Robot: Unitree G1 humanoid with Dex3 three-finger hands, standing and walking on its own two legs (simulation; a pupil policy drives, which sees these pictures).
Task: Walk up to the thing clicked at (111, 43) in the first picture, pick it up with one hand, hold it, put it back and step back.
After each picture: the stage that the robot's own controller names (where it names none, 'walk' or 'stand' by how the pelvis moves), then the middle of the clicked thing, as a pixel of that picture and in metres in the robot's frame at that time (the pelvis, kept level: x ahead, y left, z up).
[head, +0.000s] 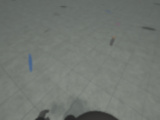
stand; (112, 40) +1.87 -0.56 -0.66
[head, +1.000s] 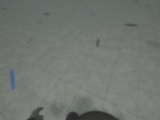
walk; (98, 41) +1.81 -0.10 -0.62
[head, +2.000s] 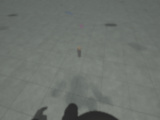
walk; (79, 52) +1.28 +0.25 -0.64
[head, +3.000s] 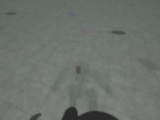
walk; (78, 68) +0.83 +0.19 -0.64
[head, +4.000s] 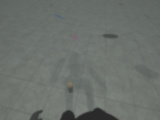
walk; (70, 87) +0.48 +0.20 -0.64
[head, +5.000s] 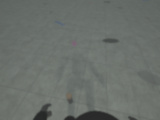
stand; (69, 98) +0.36 +0.22 -0.65
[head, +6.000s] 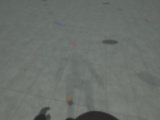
stand; (69, 100) +0.35 +0.21 -0.66
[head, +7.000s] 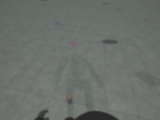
stand; (69, 99) +0.37 +0.22 -0.66
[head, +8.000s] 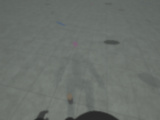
stand; (70, 99) +0.37 +0.20 -0.66
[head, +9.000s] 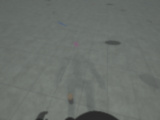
stand; (70, 99) +0.37 +0.20 -0.66
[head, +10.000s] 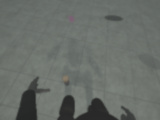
go down; (66, 81) +0.41 +0.20 -0.55
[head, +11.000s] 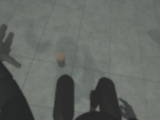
go down; (61, 60) +0.46 +0.22 -0.27
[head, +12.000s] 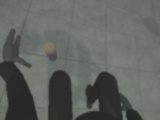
close in; (51, 53) +0.46 +0.24 -0.21
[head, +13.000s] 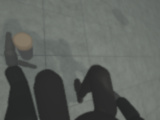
close; (25, 49) +0.45 +0.28 -0.16
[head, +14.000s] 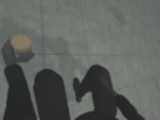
lift; (23, 49) +0.43 +0.28 -0.16
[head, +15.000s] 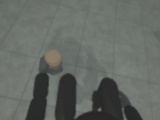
lift; (55, 64) +0.35 +0.23 -0.02
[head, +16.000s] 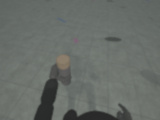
hold; (65, 72) +0.32 +0.16 +0.08
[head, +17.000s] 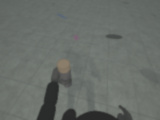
hold; (65, 75) +0.32 +0.16 +0.03
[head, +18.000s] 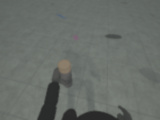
crouch; (66, 75) +0.32 +0.16 +0.03
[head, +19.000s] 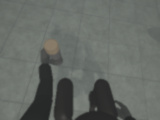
crouch; (55, 55) +0.44 +0.20 -0.05
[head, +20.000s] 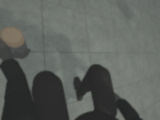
lower; (18, 46) +0.45 +0.29 -0.17
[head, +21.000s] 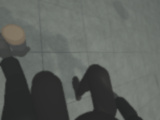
lower; (18, 44) +0.45 +0.29 -0.17
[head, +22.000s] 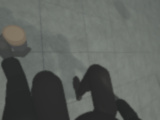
lower; (19, 44) +0.45 +0.29 -0.17
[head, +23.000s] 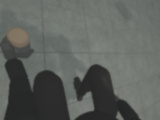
lower; (22, 46) +0.45 +0.28 -0.16
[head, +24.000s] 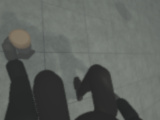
loosen; (23, 47) +0.44 +0.28 -0.16
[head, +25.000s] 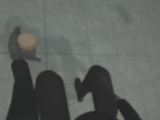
withdraw; (28, 49) +0.44 +0.27 -0.17
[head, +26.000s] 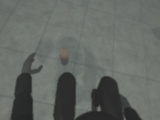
walk; (64, 58) +0.47 +0.21 -0.25
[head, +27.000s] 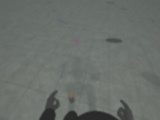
stand; (71, 97) +0.38 +0.17 -0.59
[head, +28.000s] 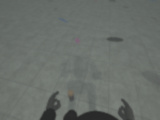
stand; (71, 96) +0.39 +0.19 -0.60
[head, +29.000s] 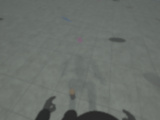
stand; (72, 94) +0.40 +0.18 -0.62
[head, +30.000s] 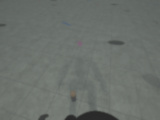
walk; (73, 96) +0.41 +0.18 -0.66
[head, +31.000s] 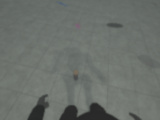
walk; (75, 75) +0.58 +0.14 -0.63
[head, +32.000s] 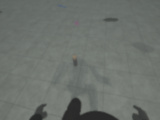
walk; (75, 60) +0.87 +0.28 -0.62
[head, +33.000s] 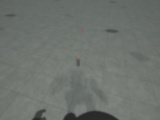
stand; (78, 61) +1.06 +0.19 -0.64
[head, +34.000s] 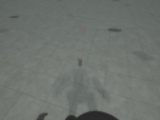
stand; (80, 61) +1.06 +0.18 -0.66
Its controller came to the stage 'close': yes
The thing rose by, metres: 0.68
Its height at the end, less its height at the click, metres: +0.00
